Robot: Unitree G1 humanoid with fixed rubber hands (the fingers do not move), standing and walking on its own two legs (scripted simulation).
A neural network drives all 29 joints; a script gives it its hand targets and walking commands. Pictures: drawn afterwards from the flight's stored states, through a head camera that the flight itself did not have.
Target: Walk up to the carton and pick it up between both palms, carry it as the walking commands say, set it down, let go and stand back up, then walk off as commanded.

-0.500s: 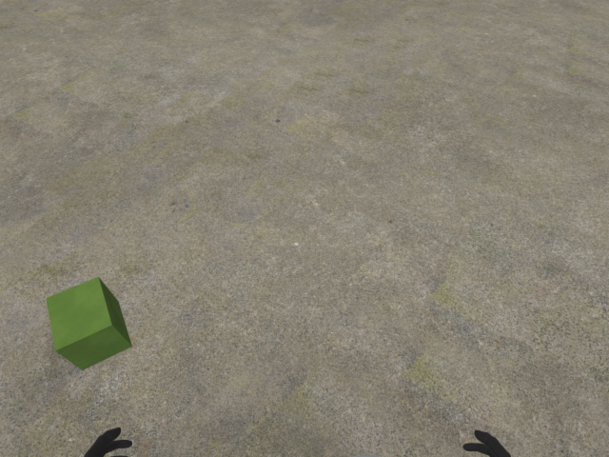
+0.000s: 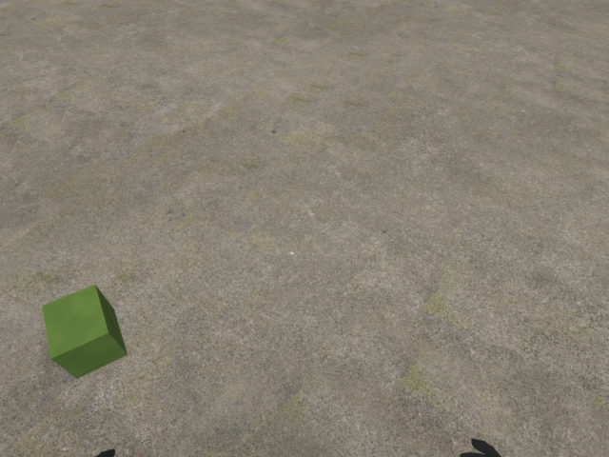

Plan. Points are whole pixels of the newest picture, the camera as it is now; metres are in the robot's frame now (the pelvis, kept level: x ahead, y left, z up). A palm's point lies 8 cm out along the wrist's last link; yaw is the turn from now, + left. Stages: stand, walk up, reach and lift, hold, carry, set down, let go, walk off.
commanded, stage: walk up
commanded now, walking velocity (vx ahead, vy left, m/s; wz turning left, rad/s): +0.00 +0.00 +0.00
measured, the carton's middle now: (86, 331) +0.59 +0.67 -0.69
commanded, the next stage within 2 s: none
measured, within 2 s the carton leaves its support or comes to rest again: neither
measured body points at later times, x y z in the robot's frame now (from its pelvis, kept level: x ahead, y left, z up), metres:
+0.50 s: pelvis +0.03 +0.06 -0.04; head +0.04 +0.07 +0.41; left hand +0.04 +0.42 -0.14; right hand +0.18 -0.24 -0.14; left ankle +0.05 +0.18 -0.74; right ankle +0.08 -0.06 -0.72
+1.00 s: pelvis +0.11 +0.16 -0.05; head +0.13 +0.19 +0.40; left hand -0.03 +0.47 -0.16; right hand +0.39 -0.03 -0.13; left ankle +0.13 +0.29 -0.74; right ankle +0.19 +0.03 -0.70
